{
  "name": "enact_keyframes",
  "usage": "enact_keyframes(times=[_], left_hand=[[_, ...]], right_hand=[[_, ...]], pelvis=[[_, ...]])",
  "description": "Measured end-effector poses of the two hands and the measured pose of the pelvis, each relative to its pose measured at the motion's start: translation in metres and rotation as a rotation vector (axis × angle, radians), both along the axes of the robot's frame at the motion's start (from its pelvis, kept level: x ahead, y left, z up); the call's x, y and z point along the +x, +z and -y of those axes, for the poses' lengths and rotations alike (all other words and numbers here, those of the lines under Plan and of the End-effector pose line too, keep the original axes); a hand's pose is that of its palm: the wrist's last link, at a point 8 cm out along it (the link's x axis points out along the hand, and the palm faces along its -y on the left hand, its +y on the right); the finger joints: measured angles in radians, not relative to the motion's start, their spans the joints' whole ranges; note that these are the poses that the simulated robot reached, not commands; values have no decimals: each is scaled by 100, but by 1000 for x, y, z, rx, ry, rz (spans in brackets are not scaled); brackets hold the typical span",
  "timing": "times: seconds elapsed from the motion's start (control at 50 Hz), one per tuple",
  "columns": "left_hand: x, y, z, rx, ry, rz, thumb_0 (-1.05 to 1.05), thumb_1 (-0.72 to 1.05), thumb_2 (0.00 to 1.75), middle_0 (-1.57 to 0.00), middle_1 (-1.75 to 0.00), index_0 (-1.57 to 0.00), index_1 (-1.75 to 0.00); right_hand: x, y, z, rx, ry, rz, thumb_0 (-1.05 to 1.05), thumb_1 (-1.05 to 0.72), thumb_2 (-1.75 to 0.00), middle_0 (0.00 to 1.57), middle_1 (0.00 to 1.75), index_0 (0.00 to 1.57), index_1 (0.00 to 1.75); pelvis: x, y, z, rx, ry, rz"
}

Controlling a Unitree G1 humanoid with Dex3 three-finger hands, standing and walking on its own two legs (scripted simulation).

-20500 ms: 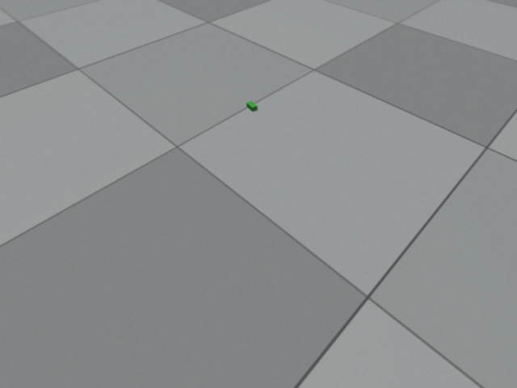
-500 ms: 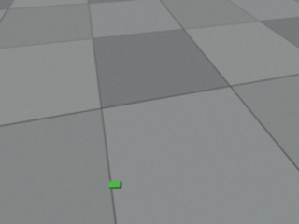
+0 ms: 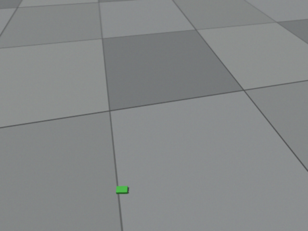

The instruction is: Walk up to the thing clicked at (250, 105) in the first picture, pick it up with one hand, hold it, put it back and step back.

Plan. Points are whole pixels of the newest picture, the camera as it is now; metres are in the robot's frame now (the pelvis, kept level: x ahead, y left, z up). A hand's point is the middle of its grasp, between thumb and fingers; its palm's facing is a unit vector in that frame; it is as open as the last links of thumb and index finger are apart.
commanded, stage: walk up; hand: left
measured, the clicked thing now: (122, 189) +0.49 +0.21 -0.77
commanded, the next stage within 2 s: none
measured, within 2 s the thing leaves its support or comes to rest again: neither
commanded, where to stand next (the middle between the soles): +0.10 -0.01 m, yaw -2 degrees
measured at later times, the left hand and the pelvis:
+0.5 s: hand out of the picture +0.14 +0.29 -0.17, palm faces -0.01 -0.93 -0.37, open 7.4 cm; pelvis +0.08 +0.02 -0.01, yaw +1 degrees
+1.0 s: hand out of the picture +0.15 +0.26 -0.17, palm faces +0.06 -0.93 -0.37, open 7.4 cm; pelvis +0.04 -0.01 -0.03, yaw +4 degrees
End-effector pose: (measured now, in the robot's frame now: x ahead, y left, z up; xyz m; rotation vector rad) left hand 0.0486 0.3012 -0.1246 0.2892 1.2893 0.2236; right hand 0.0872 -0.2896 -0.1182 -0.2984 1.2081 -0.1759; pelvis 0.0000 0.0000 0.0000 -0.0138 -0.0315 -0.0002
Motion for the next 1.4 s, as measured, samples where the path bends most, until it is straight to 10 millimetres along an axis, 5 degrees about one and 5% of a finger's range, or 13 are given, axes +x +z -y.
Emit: enact_keyframes(times=[0.12, 0.26, 0.42, 0.6, 0.7, 0.8, 0.92, 1.06, 1.22, 1.4], left_hand=[[3, 5, -2, 1, -5, 39, 0, 90, 90, -21, -30, -20, -30], [3, -9, -33, 16, 24, -1, 0, 90, 90, -21, -30, -20, -30], [56, -8, -42, 25, -3, -5, 1, 90, 90, -20, -30, -20, -30], [119, -8, -15, 56, -51, 73, 0, 90, 90, -20, -30, -20, -30], [133, -1, 8, 71, -91, 118, 0, 90, 90, -21, -30, -20, -30], [139, 9, 18, 82, -101, 187, 0, 90, 90, -21, -30, -20, -30], [120, 2, 11, 57, -60, 259, 0, 90, 90, -21, -30, -21, -30], [58, -9, -7, 46, 30, 120, 0, 90, 90, -21, -30, -20, -30], [10, -6, -3, 61, 21, 25, 1, 90, 90, -21, -30, -20, -30], [-8, 4, -21, 59, 40, 18, 1, 90, 90, -21, -30, -21, -30]], right_hand=[[7, 4, 5, 3, 21, 6, 1, -90, -90, 20, 30, 21, 30], [29, 6, 7, -66, 29, 5, 1, -91, -90, 20, 30, 21, 30], [34, 17, 5, -112, 0, 6, 1, -90, -90, 20, 30, 21, 30], [61, -13, 26, -87, -26, -6, 1, -90, -90, 20, 30, 21, 30], [83, -31, 32, -49, -23, 22, 1, -90, -90, 20, 30, 21, 30], [79, -32, 30, -36, 22, 27, 1, -91, -90, 20, 30, 21, 30], [50, -30, 26, -58, 83, -35, 1, -91, -90, 20, 30, 21, 30], [18, -7, 25, -83, 75, -57, 1, -90, -90, 20, 30, 21, 30], [38, -9, 34, -70, 77, 10, 1, -90, -90, 20, 30, 21, 30], [76, 1, 9, -55, 121, 99, 1, -90, -90, 20, 30, 21, 30]], pelvis=[[12, 1, 0, 4, 11, -7], [44, -13, -19, 1, 22, 13], [72, -8, -22, 13, 15, 14], [81, -24, 2, 28, 6, 19], [72, -29, 13, 36, 8, 18], [57, -26, 15, 40, 22, -9], [45, -32, 12, 19, 74, -10], [37, -21, 9, 13, 71, 4], [39, -21, 14, -23, 49, 14], [46, -15, -8, 10, 47, 21]])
